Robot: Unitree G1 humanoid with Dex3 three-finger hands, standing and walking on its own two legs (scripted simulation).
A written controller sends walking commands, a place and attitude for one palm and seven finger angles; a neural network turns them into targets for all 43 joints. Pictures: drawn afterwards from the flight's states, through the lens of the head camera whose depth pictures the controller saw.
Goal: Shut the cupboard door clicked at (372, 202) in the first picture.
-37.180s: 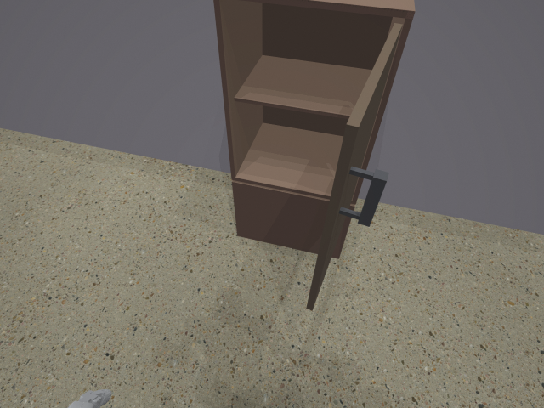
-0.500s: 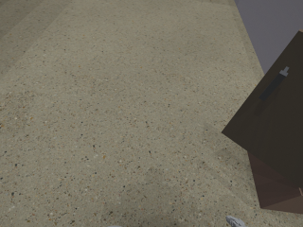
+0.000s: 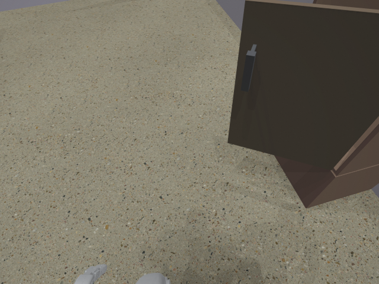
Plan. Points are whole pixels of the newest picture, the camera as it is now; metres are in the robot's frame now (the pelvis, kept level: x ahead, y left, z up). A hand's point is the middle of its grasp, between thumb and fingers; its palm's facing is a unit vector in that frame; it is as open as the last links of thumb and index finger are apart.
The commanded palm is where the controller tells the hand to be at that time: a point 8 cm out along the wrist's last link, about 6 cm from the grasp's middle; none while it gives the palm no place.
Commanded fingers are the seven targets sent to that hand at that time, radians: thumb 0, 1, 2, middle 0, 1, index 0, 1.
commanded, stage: turn to face it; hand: left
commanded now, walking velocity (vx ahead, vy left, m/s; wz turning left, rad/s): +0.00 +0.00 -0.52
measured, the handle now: (249, 68) +0.67 -0.15 +0.05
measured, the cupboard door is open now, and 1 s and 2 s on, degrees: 54 54 54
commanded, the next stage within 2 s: take the last steps up to it in 0.48 s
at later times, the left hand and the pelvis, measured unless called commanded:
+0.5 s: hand out of the picture +0.14 +0.24 -0.16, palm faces -0.17 -0.97 -0.19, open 7.4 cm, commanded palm none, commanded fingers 0.00 0.90 0.90 -0.20 -0.30 -0.20 -0.30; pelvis +0.02 +0.05 +0.02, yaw -13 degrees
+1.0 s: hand out of the picture +0.14 +0.14 -0.16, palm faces -0.30 -0.94 -0.18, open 7.4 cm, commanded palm none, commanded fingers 0.00 0.90 0.90 -0.20 -0.30 -0.20 -0.30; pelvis +0.07 -0.02 +0.01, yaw -19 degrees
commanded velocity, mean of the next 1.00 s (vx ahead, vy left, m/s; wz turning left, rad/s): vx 0.12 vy -0.06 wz -0.26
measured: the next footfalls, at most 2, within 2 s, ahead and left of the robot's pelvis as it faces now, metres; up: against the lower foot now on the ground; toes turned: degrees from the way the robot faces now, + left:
left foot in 0.32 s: +0.08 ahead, +0.13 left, +0.00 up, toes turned -5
right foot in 0.78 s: +0.00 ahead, -0.09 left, +0.00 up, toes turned -22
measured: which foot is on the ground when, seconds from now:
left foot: up 0.00-0.30, down 0.32-0.78, up 0.80-1.00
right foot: down 0.00-0.32, up 0.34-0.76, down 0.78-1.00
